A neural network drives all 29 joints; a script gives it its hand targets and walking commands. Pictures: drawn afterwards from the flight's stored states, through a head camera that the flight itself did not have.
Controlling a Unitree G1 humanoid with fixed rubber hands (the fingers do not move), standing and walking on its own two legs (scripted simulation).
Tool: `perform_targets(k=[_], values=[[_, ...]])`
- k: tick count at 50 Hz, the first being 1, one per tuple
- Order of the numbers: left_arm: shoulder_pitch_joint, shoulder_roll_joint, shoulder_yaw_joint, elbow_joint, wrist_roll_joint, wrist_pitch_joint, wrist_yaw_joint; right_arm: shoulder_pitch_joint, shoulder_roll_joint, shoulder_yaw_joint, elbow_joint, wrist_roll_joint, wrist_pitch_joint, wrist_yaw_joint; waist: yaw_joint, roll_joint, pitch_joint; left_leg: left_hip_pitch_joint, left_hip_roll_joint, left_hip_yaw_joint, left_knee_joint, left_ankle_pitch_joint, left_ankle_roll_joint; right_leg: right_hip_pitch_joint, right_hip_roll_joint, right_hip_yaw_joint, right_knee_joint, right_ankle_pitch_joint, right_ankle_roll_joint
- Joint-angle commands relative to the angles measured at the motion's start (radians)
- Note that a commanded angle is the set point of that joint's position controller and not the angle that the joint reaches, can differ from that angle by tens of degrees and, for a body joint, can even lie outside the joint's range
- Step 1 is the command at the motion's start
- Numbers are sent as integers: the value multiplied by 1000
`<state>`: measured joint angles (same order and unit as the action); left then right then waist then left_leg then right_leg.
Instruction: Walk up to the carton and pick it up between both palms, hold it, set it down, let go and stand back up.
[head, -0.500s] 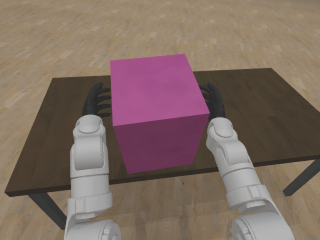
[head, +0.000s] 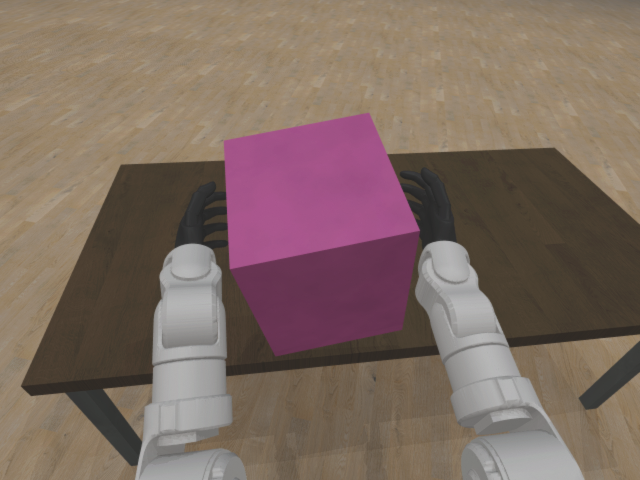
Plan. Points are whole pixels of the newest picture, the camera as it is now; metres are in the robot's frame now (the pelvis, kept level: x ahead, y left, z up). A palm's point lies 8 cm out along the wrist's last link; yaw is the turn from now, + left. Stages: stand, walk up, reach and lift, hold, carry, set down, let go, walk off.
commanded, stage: set down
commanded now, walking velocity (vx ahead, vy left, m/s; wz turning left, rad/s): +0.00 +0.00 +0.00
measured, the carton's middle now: (319, 242) +0.42 +0.00 +0.09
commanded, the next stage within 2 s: none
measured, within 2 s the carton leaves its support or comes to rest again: neither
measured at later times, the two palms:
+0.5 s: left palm (215, 267) +0.36 +0.14 +0.10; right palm (431, 248) +0.37 -0.14 +0.12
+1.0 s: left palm (215, 268) +0.38 +0.15 +0.08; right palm (417, 263) +0.38 -0.14 +0.08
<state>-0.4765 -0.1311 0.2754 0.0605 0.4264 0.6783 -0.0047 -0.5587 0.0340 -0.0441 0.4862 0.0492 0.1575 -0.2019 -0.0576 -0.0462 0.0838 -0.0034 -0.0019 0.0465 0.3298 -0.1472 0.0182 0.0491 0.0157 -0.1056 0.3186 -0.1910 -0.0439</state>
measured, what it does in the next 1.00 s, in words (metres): stands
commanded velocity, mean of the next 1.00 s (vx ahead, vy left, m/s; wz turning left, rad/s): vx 0.00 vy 0.00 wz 0.00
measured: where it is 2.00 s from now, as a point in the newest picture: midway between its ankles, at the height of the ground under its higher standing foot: outside the picture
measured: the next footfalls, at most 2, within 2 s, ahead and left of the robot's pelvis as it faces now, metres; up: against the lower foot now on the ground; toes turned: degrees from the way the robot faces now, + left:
none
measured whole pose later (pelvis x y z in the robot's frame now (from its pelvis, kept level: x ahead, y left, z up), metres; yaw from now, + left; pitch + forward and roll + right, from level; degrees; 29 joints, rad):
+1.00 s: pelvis +0.02 -0.01 +0.00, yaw +0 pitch -5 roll +0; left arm -0.53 -0.14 0.40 0.56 0.41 0.18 0.02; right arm -0.57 0.11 -0.33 0.90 -0.20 -0.28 -0.16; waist 0.02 -0.03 0.07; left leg -0.06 0.02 0.06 0.28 -0.14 0.00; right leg 0.01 0.03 -0.11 0.24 -0.17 -0.05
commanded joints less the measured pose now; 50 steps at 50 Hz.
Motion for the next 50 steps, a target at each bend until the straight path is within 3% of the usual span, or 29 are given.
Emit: perform_targets(k=[1,8,19,24,33,50], values=[[-632,-387,-430,-101,-144,-166,-182,-687,427,277,-259,-19,-170,144,-8,34,-408,165,5,9,-29,146,-5,17,-4,-23,-44,180,68],[-663,-376,-395,-44,-117,-269,-188,-614,449,219,-98,-98,-252,166,-2,45,-358,136,8,27,-64,106,-2,31,-25,-24,-61,156,68],[-700,-406,-437,-14,-133,-415,-151,-623,490,240,-42,-136,-376,170,30,65,-537,162,16,31,-15,311,-23,117,-24,-20,-22,407,80],[-690,-413,-422,32,-133,-447,-145,-616,500,253,2,-138,-393,165,47,40,-540,124,17,28,-17,316,-20,148,-25,-10,-15,465,92],[-712,-416,-341,159,-102,-498,-159,-599,522,177,130,-192,-418,162,54,29,-480,66,13,44,-54,228,-12,162,-34,0,-31,448,102],[-792,-481,-277,394,-68,-679,-119,-673,549,3,278,-350,-543,197,75,62,-600,58,34,64,-26,314,-43,110,-11,-20,-50,396,71]])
